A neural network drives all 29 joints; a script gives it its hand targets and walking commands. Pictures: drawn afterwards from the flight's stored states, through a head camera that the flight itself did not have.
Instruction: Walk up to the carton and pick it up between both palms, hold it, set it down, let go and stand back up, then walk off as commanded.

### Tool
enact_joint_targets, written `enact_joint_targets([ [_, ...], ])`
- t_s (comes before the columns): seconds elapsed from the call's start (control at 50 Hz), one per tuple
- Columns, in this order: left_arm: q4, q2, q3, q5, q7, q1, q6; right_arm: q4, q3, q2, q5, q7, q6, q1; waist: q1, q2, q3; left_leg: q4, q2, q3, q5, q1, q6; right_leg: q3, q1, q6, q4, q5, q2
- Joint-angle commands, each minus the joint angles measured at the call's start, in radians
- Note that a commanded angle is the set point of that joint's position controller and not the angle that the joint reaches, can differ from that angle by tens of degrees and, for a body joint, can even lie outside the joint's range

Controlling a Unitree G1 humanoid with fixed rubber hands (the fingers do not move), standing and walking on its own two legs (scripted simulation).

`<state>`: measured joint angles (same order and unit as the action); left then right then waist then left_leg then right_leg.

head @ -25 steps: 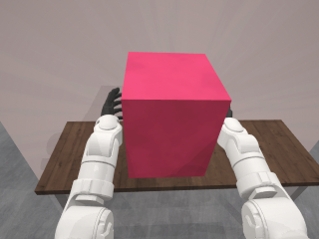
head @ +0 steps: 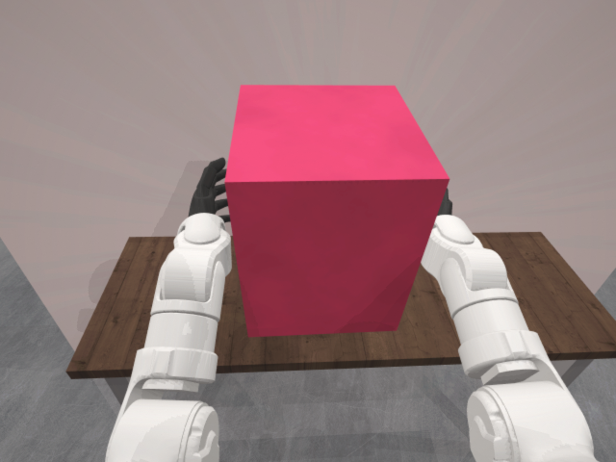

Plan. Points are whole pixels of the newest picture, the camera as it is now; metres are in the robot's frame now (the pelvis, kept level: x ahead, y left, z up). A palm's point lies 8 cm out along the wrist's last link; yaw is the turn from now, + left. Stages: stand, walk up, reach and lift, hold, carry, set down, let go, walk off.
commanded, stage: hold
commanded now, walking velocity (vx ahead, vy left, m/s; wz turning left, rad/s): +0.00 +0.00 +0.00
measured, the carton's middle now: (321, 211) +0.40 +0.01 +0.18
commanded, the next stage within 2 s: none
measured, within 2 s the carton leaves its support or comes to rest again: neither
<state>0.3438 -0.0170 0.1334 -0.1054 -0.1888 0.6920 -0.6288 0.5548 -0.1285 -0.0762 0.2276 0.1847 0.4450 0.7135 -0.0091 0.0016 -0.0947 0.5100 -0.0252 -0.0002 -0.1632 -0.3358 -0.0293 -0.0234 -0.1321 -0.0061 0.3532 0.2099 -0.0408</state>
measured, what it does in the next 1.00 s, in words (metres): stands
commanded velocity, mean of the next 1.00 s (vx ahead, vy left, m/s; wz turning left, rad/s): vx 0.00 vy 0.00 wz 0.00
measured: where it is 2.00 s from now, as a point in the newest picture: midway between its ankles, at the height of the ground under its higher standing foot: outside the picture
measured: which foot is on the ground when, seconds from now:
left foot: down 0.00-1.00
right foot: down 0.00-1.00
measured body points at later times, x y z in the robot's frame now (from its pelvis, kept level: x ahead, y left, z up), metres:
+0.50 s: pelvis +0.00 +0.00 +0.00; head -0.05 +0.03 +0.45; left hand +0.38 +0.16 +0.20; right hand +0.39 -0.14 +0.19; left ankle +0.07 +0.09 -0.74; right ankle -0.01 -0.14 -0.74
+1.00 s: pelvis +0.00 +0.00 +0.00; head -0.05 +0.03 +0.45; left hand +0.38 +0.16 +0.20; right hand +0.39 -0.13 +0.20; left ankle +0.07 +0.09 -0.74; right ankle -0.01 -0.14 -0.74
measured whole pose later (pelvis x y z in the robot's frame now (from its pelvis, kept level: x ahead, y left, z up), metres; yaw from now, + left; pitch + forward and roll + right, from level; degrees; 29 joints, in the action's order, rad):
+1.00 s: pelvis +0.00 +0.00 +0.00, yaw +0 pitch -2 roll -4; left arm 0.29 -0.01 0.17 -0.14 -0.15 0.69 -0.70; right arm 0.50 -0.13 -0.06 0.23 0.21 0.51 0.71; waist -0.02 0.00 -0.09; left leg 0.51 -0.03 0.00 -0.16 -0.31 -0.03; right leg -0.02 -0.11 -0.01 0.35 0.21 -0.04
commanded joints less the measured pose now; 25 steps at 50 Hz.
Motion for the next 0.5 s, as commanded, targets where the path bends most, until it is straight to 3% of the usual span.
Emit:
enact_joint_targets([
  [0.0, -0.290, 0.765, -0.489, 0.126, 0.196, 0.742, 0.057, -0.361, 0.493, 0.627, 0.118, -0.068, -0.057, 0.885, -0.085, 0.082, -0.502, -0.120, 0.011, 0.102, 0.303, 0.531, 0.097, 0.010, -0.093, -0.020, -0.111, -0.213, -0.035],
  [0.1, -0.212, 0.742, -0.427, 0.083, 0.218, 0.724, 0.032, -0.292, 0.450, 0.610, 0.095, -0.072, -0.044, 0.893, -0.077, 0.062, -0.419, -0.159, 0.008, 0.095, 0.175, 0.480, 0.080, 0.014, -0.095, -0.020, -0.120, -0.136, -0.024],
  [0.24, -0.272, 0.778, -0.493, 0.126, 0.211, 0.756, 0.033, -0.429, 0.500, 0.652, 0.128, -0.064, -0.061, 0.968, -0.072, 0.075, -0.514, -0.129, 0.013, 0.096, 0.253, 0.514, 0.086, 0.009, -0.078, -0.021, -0.107, -0.192, -0.034],
  [0.48, -0.261, 0.753, -0.461, 0.102, 0.216, 0.756, 0.008, -0.374, 0.487, 0.644, 0.124, -0.065, -0.031, 0.938, -0.066, 0.069, -0.463, -0.149, 0.011, 0.092, 0.191, 0.485, 0.080, 0.009, -0.087, -0.022, -0.112, -0.142, -0.031],
])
